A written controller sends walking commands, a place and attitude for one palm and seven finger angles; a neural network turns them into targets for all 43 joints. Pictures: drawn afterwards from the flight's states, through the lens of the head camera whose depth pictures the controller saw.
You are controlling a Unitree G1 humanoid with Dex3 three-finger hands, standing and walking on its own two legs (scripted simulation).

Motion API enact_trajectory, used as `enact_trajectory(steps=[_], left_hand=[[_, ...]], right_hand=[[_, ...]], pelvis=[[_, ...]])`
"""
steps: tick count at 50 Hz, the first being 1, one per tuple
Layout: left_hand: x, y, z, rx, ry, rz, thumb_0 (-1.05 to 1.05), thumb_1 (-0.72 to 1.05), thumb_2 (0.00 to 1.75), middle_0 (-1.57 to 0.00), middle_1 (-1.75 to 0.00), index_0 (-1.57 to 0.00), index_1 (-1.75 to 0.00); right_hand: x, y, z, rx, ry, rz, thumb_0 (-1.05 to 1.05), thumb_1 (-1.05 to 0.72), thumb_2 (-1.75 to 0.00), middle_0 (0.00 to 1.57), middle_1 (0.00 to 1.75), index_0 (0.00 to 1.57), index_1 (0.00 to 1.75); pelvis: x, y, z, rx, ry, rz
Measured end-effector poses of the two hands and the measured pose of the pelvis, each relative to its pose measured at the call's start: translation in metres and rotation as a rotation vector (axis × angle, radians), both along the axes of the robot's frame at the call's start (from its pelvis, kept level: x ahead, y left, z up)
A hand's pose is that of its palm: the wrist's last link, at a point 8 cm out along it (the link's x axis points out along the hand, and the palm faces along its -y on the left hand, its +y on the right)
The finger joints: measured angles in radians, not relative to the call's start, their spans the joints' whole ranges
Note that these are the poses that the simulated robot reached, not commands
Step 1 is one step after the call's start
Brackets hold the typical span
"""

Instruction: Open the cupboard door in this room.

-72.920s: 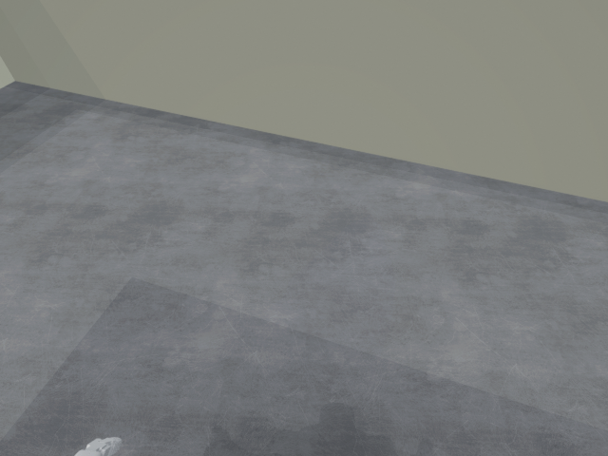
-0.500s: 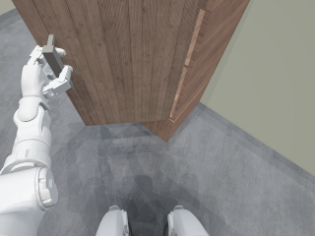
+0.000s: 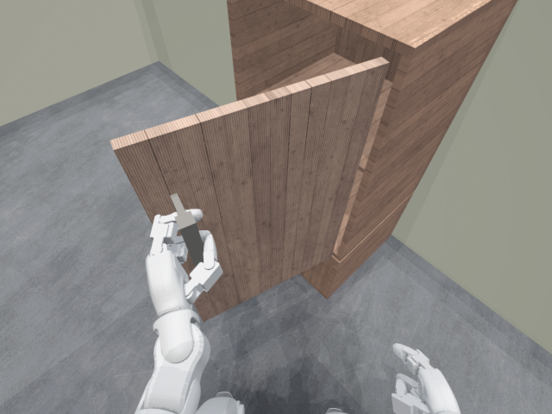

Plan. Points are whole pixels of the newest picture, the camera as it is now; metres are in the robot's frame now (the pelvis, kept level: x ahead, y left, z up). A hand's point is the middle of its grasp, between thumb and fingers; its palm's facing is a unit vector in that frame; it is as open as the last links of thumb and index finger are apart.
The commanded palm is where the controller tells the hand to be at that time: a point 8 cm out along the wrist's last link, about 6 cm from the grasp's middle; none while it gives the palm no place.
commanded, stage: pull the door open along its arc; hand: left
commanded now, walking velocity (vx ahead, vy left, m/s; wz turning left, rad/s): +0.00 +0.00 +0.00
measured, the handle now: (190, 235) +0.36 +0.15 +0.04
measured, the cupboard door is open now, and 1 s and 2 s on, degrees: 75 89 89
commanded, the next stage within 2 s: open thumb and fingers to let go in 0.20 s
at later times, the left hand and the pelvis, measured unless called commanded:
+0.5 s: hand (253, 302) +0.26 +0.05 +0.05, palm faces +0.42 -0.91 -0.02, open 6.7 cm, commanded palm +0.21 +0.09 +0.05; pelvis +0.00 -0.05 +0.00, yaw +4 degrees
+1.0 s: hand (248, 305) +0.26 +0.05 +0.05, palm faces +0.39 -0.92 +0.00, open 14.4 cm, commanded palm +0.21 +0.10 +0.05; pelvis -0.01 -0.04 -0.01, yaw +1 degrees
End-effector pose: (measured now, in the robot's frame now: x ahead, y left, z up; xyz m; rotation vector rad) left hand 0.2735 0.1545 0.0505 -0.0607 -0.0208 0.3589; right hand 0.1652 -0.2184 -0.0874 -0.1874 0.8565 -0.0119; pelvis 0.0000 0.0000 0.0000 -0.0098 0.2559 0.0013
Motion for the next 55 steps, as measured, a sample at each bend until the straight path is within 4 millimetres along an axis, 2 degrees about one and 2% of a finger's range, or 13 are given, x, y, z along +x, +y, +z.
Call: enact_trajectory(steps=[5, 10, 16, 24, 28, 33, 42, 47, 55], left_hand=[[-0.029, -0.024, 0.004, 0.017, 0.045, 0.007, 0.02, 0.63, 0.73, -0.32, -1.26, -0.32, -1.29], [-0.052, -0.048, 0.006, 0.016, 0.075, -0.010, 0.03, 0.61, 0.70, -0.31, -1.25, -0.33, -1.31], [-0.058, -0.060, 0.005, 0.053, 0.057, 0.022, 0.02, 0.60, 0.73, -0.32, -1.27, -0.32, -1.31], [-0.055, -0.066, 0.000, 0.055, 0.072, 0.067, 0.01, 0.59, 0.76, -0.35, -1.30, -0.35, -1.31], [-0.055, -0.067, 0.000, 0.063, 0.070, 0.069, 0.01, 0.46, 0.71, -0.35, -1.29, -0.35, -1.30], [-0.057, -0.068, 0.000, 0.064, 0.063, 0.061, 0.01, 0.20, 0.59, -0.32, -1.26, -0.34, -1.27], [-0.058, -0.063, -0.002, 0.056, 0.053, 0.062, 0.00, -0.30, 0.38, -0.30, -1.19, -0.31, -1.19], [-0.057, -0.058, -0.002, 0.049, 0.048, 0.058, 0.00, -0.42, 0.33, -0.28, -1.05, -0.28, -1.05], [-0.057, -0.058, -0.002, 0.053, 0.042, -0.003, -0.01, -0.48, 0.30, -0.25, -0.73, -0.26, -0.73]], right_hand=[[0.025, 0.009, 0.012, 0.033, -0.076, 0.034, 0.01, -0.91, -0.90, 0.20, 0.30, 0.20, 0.30], [0.031, 0.005, 0.018, 0.046, -0.113, 0.046, 0.01, -0.91, -0.90, 0.20, 0.30, 0.20, 0.30], [0.025, -0.016, 0.004, 0.022, -0.099, 0.067, 0.01, -0.91, -0.90, 0.20, 0.30, 0.20, 0.30], [0.002, -0.046, -0.015, -0.007, -0.029, 0.041, 0.01, -0.91, -0.90, 0.20, 0.30, 0.20, 0.30], [-0.008, -0.055, -0.019, -0.010, -0.012, 0.020, 0.01, -0.91, -0.90, 0.20, 0.30, 0.20, 0.30], [-0.016, -0.061, -0.021, -0.009, -0.014, -0.006, 0.01, -0.91, -0.90, 0.20, 0.30, 0.20, 0.30], [-0.016, -0.054, -0.018, -0.013, -0.042, -0.021, 0.01, -0.91, -0.90, 0.20, 0.30, 0.20, 0.30], [-0.012, -0.043, -0.014, -0.014, -0.059, -0.012, 0.01, -0.91, -0.90, 0.20, 0.30, 0.20, 0.30], [-0.007, -0.023, -0.007, -0.017, -0.088, -0.001, 0.01, -0.91, -0.90, 0.20, 0.30, 0.20, 0.30]], pelvis=[[0.003, -0.012, 0.004, 0.008, -0.033, 0.010], [0.007, -0.025, 0.007, 0.017, -0.051, 0.020], [0.005, -0.039, 0.001, 0.025, -0.043, 0.046], [-0.001, -0.052, -0.003, 0.042, -0.033, 0.057], [-0.003, -0.055, -0.003, 0.048, -0.032, 0.049], [-0.006, -0.056, -0.004, 0.050, -0.029, 0.027], [-0.010, -0.049, -0.006, 0.044, -0.032, 0.017], [-0.011, -0.042, -0.006, 0.036, -0.032, 0.016], [-0.013, -0.027, -0.006, 0.018, -0.038, 0.011]])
